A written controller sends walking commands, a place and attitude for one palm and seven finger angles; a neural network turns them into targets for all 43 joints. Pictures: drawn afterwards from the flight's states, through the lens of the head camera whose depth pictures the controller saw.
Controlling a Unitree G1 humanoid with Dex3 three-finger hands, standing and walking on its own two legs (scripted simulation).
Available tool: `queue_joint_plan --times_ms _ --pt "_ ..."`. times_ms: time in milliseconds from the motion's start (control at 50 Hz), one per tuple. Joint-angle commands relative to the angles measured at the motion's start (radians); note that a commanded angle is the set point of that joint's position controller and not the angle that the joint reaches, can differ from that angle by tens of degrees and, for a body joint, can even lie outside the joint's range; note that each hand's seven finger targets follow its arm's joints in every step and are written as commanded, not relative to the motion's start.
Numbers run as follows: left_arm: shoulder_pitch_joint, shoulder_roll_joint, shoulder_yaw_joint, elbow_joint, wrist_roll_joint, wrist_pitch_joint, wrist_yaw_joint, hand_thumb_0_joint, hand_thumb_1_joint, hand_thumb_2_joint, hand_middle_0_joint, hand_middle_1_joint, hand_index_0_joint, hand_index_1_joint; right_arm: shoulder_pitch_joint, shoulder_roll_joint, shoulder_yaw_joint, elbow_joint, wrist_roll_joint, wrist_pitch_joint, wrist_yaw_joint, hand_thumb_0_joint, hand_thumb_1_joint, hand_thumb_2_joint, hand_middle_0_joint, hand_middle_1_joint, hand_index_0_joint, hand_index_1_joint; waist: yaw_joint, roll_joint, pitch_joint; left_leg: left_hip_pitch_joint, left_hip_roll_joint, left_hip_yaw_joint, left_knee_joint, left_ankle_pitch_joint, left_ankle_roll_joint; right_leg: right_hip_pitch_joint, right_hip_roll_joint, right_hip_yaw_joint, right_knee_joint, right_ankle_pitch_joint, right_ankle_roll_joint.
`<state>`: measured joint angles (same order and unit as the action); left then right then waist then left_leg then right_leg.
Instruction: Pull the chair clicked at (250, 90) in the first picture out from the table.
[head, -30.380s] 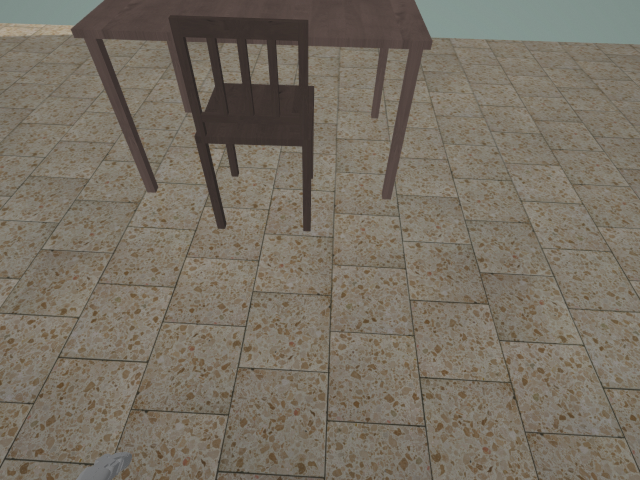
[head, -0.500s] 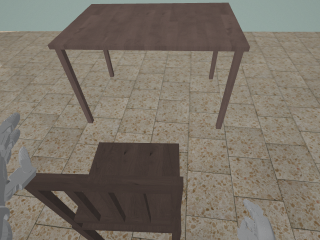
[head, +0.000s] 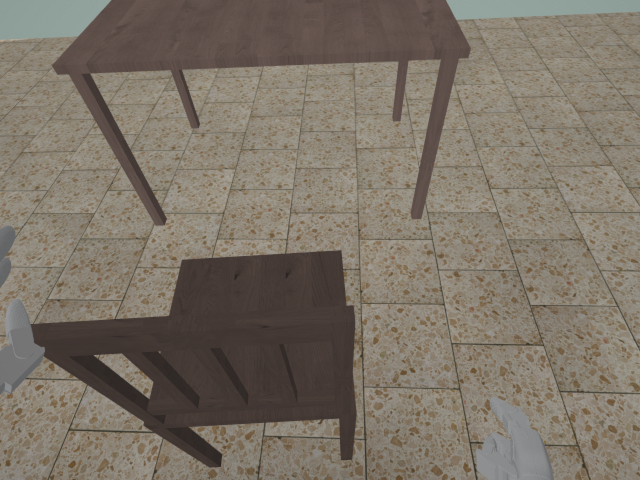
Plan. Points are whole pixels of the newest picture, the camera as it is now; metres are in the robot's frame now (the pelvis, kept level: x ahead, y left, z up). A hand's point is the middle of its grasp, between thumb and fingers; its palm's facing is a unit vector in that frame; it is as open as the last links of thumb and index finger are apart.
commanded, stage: step back with the hand held close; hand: left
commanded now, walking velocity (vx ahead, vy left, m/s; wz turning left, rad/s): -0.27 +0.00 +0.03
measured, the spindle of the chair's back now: (224, 375) +0.27 +0.17 -0.10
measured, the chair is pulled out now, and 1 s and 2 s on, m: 0.69 0.69 0.69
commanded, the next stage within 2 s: stop stepping back and stand still in 0.78 s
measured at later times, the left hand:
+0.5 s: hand out of the picture +0.10 +0.29 +0.16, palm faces +0.49 -0.70 -0.51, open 7.4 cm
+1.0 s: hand out of the picture +0.04 +0.25 +0.16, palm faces +0.43 -0.77 -0.48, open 7.4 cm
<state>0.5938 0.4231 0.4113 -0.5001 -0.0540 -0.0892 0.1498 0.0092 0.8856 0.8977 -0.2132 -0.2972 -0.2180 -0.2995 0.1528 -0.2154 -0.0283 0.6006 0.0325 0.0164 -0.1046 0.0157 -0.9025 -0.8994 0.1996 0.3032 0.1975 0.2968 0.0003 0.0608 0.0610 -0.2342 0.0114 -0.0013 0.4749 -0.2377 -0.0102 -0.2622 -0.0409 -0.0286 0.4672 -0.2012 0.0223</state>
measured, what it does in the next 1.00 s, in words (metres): walks backwards: left foot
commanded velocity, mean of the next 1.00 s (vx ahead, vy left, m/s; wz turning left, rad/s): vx -0.27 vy -0.01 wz -0.03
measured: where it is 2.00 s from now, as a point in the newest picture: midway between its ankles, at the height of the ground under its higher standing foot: outside the picture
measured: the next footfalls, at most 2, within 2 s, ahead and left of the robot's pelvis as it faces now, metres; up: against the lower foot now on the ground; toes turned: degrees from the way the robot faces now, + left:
left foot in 0.78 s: -0.10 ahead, +0.10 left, +0.00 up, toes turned -1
right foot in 1.02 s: -0.14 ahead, -0.16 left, +0.00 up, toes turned -3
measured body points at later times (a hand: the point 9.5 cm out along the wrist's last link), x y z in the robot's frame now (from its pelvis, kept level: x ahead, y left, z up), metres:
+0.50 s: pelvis -0.09 +0.00 -0.02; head -0.07 +0.02 +0.43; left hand +0.07 +0.32 +0.19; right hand +0.09 -0.22 -0.09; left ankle +0.01 +0.13 -0.74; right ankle -0.02 -0.14 -0.74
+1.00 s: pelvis -0.16 -0.01 -0.01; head -0.12 +0.01 +0.44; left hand +0.01 +0.29 +0.19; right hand +0.01 -0.24 -0.09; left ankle -0.10 +0.12 -0.74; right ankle -0.17 -0.15 -0.73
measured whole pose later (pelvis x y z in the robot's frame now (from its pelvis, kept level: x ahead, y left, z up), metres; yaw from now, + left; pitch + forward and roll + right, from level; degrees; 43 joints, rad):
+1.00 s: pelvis -0.16 -0.01 -0.01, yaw +1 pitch +2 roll -2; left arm 0.59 0.41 0.47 -0.60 -0.05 -0.19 0.16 0.01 0.89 0.90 -0.21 -0.30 -0.21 -0.30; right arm 0.18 -0.16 -0.02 0.61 0.01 -0.15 -0.04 0.02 -0.90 -0.90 0.20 0.30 0.20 0.30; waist 0.00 -0.01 0.04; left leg -0.43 0.09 0.02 0.60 -0.20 -0.02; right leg -0.35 0.00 -0.04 0.69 -0.39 0.02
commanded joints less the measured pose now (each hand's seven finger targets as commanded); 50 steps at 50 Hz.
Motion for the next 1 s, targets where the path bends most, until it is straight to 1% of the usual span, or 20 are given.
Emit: queue_joint_plan --times_ms 0,120,180,240,300,320,380,440,520,560,600,640,660,740,780,800,820,860,900,980 --pt "-0.004 0.155 0.13 -0.159 -0.003 -0.054 0.035 0.0 0.9 0.9 -0.2 -0.3 -0.2 -0.3 -0.096 -0.11 -0.043 -0.156 0.004 -0.066 -0.015 0.0 -0.9 -0.9 0.2 0.3 0.2 0.3 0.011 -0.027 -0.196 -0.019 0.111 -0.075 -0.035 0.196 0.036 0.097 -0.096 0.07 -0.03 0.222 -0.047" --pt "-0.084 0.163 0.106 -0.172 0.01 -0.062 0.055 0.0 0.9 0.9 -0.2 -0.3 -0.2 -0.3 -0.065 -0.107 -0.029 -0.149 -0.003 -0.092 -0.019 0.0 -0.9 -0.9 0.2 0.3 0.2 0.3 0.005 -0.112 -0.117 -0.057 0.048 -0.056 0.049 -0.165 0.031 -0.096 -0.148 0.155 -0.168 -0.179 -0.074" --pt "-0.134 0.185 0.114 -0.193 0.019 -0.073 0.065 0.0 0.9 0.9 -0.2 -0.3 -0.2 -0.3 -0.058 -0.113 -0.022 -0.147 -0.01 -0.103 -0.017 0.0 -0.9 -0.9 0.2 0.3 0.2 0.3 0.004 -0.139 -0.092 -0.028 0.033 -0.054 0.14 -0.211 0.028 -0.229 -0.173 0.164 -0.211 -0.372 -0.088" --pt "-0.125 0.191 0.133 -0.22 0.024 -0.086 0.071 0.0 0.9 0.9 -0.2 -0.3 -0.2 -0.3 -0.067 -0.117 -0.009 -0.162 -0.014 -0.115 -0.023 0.0 -0.9 -0.9 0.2 0.3 0.2 0.3 0.005 -0.034 -0.085 -0.133 0.086 -0.133 -0.027 -0.283 0.051 -0.149 -0.101 0.1 -0.115 -0.349 -0.054" --pt "-0.111 0.201 0.164 -0.265 0.037 -0.109 0.072 0.0 0.9 0.9 -0.2 -0.3 -0.2 -0.3 -0.075 -0.137 -0.018 -0.181 -0.003 -0.136 -0.024 0.0 -0.9 -0.9 0.2 0.3 0.2 0.3 0.008 0.229 -0.105 -0.435 0.194 -0.245 -0.251 -0.501 0.106 0.166 0.002 0.019 0.168 -0.197 -0.011" --pt "-0.104 0.185 0.161 -0.281 0.037 -0.119 0.069 0.0 0.9 0.9 -0.2 -0.3 -0.2 -0.3 -0.067 -0.127 -0.017 -0.192 -0.002 -0.145 -0.022 0.0 -0.9 -0.9 0.2 0.3 0.2 0.3 0.01 0.238 -0.109 -0.484 0.204 -0.255 -0.253 -0.491 0.113 0.218 0.013 0.008 0.219 -0.128 -0.009" --pt "-0.035 0.177 0.159 -0.282 0.028 -0.129 0.05 0.0 0.9 0.9 -0.2 -0.3 -0.2 -0.3 -0.044 -0.132 -0.025 -0.188 -0.005 -0.164 -0.005 0.0 -0.9 -0.9 0.2 0.3 0.2 0.3 0.014 0.151 -0.134 -0.396 0.174 -0.198 -0.15 -0.359 0.094 0.172 0.009 0.017 0.162 -0.054 -0.014" --pt "-0.006 0.18 0.19 -0.222 0.027 -0.15 0.039 0.0 0.9 0.9 -0.2 -0.3 -0.2 -0.3 -0.048 -0.126 -0.024 -0.166 -0.012 -0.181 0.0 0.0 -0.9 -0.9 0.2 0.3 0.2 0.3 0.01 0.163 -0.059 -0.453 0.191 -0.204 -0.159 -0.426 0.103 0.14 0.02 0.022 0.14 -0.073 -0.018" --pt "-0.074 0.159 0.17 -0.266 0.026 -0.173 0.024 0.0 0.9 0.9 -0.2 -0.3 -0.2 -0.3 -0.028 -0.136 -0.033 -0.154 -0.013 -0.206 0.007 0.0 -0.9 -0.9 0.2 0.3 0.2 0.3 0.008 0.105 -0.103 -0.432 0.176 -0.157 -0.084 -0.466 0.088 0.102 0.016 0.061 0.146 -0.123 -0.028" --pt "-0.095 0.184 0.183 -0.295 0.019 -0.184 0.027 0.0 0.9 0.9 -0.2 -0.3 -0.2 -0.3 -0.024 -0.126 -0.034 -0.149 -0.023 -0.217 0.009 0.0 -0.9 -0.9 0.2 0.3 0.2 0.3 0.005 0.012 -0.114 -0.309 0.111 -0.106 0.037 -0.427 0.057 -0.062 -0.039 0.158 0.019 -0.21 -0.063" --pt "-0.115 0.218 0.19 -0.304 0.009 -0.18 0.038 0.0 0.9 0.9 -0.2 -0.3 -0.2 -0.3 -0.003 -0.115 -0.042 -0.114 -0.03 -0.213 0.01 0.0 -0.9 -0.9 0.2 0.3 0.2 0.3 -0.001 -0.126 -0.128 -0.112 0.032 -0.024 0.288 -0.317 0.01 -0.28 -0.171 0.309 -0.157 -0.295 -0.141" --pt "-0.164 0.212 0.169 -0.299 0.013 -0.171 0.05 0.0 0.9 0.9 -0.2 -0.3 -0.2 -0.3 -0.011 -0.091 -0.031 -0.089 -0.042 -0.2 0.023 0.0 -0.9 -0.9 0.2 0.3 0.2 0.3 -0.004 -0.253 -0.177 -0.01 -0.005 0.004 0.506 -0.2 -0.008 -0.344 -0.286 0.334 -0.231 -0.252 -0.188" --pt "-0.17 0.213 0.173 -0.288 0.016 -0.167 0.051 0.0 0.9 0.9 -0.2 -0.3 -0.2 -0.3 -0.021 -0.087 -0.026 -0.082 -0.046 -0.193 0.028 0.0 -0.9 -0.9 0.2 0.3 0.2 0.3 -0.006 -0.283 -0.201 -0.009 -0.005 -0.007 0.495 -0.179 -0.004 -0.302 -0.289 0.294 -0.218 -0.192 -0.183" --pt "-0.118 0.2 0.199 -0.225 0.019 -0.18 0.05 0.0 0.9 0.9 -0.2 -0.3 -0.2 -0.3 -0.062 -0.088 -0.016 -0.102 -0.034 -0.186 0.01 0.0 -0.9 -0.9 0.2 0.3 0.2 0.3 -0.003 -0.112 -0.109 -0.091 0.071 -0.078 -0.025 -0.184 0.042 -0.18 -0.12 0.155 -0.012 -0.13 -0.067" --pt "-0.089 0.165 0.198 -0.242 0.031 -0.192 0.048 0.0 0.9 0.9 -0.2 -0.3 -0.2 -0.3 -0.05 -0.122 -0.038 -0.111 -0.038 -0.192 0.011 0.0 -0.9 -0.9 0.2 0.3 0.2 0.3 -0.007 0.175 -0.119 -0.203 0.295 -0.289 -0.168 0.063 0.135 -0.094 0.023 0.049 0.333 -0.101 -0.009" --pt "-0.058 0.178 0.211 -0.197 0.023 -0.19 0.047 0.0 0.9 0.9 -0.2 -0.3 -0.2 -0.3 -0.056 -0.099 -0.052 -0.098 -0.034 -0.192 0.015 0.0 -0.9 -0.9 0.2 0.3 0.2 0.3 -0.021 0.21 -0.154 -0.174 0.348 -0.294 -0.167 0.227 0.169 -0.129 0.026 0.057 0.484 -0.269 -0.001" --pt "-0.035 0.149 0.195 -0.204 0.007 -0.192 0.034 0.0 0.9 0.9 -0.2 -0.3 -0.2 -0.3 -0.043 -0.092 -0.049 -0.105 -0.043 -0.2 0.024 0.0 -0.9 -0.9 0.2 0.3 0.2 0.3 -0.019 0.245 -0.191 -0.211 0.374 -0.294 -0.18 0.179 0.188 -0.121 0.032 0.084 0.618 -0.336 -0.004" --pt "-0.065 0.136 0.17 -0.299 0.0 -0.203 0.023 0.0 0.9 0.9 -0.2 -0.3 -0.2 -0.3 -0.034 -0.104 -0.062 -0.094 -0.046 -0.212 0.039 0.0 -0.9 -0.9 0.2 0.3 0.2 0.3 -0.019 0.192 -0.146 -0.164 0.34 -0.219 -0.101 0.447 0.187 -0.152 0.032 0.086 0.564 -0.311 -0.011" --pt "-0.03 0.146 0.157 -0.342 -0.001 -0.191 0.018 0.0 0.9 0.9 -0.2 -0.3 -0.2 -0.3 -0.012 -0.114 -0.071 -0.1 -0.018 -0.211 0.059 0.0 -0.9 -0.9 0.2 0.3 0.2 0.3 0.002 0.159 -0.213 0.012 0.281 -0.113 -0.024 0.454 0.13 -0.14 0.008 0.029 0.349 -0.239 -0.004" --pt "-0.002 0.197 0.183 -0.359 -0.003 -0.17 0.019 0.0 0.9 0.9 -0.2 -0.3 -0.2 -0.3 -0.017 -0.112 -0.03 -0.129 -0.01 -0.214 0.055 0.0 -0.9 -0.9 0.2 0.3 0.2 0.3 -0.003 0.123 -0.211 -0.07 0.19 -0.109 0.022 -0.074 0.069 0.079 0.009 -0.023 -0.092 -0.054 -0.003"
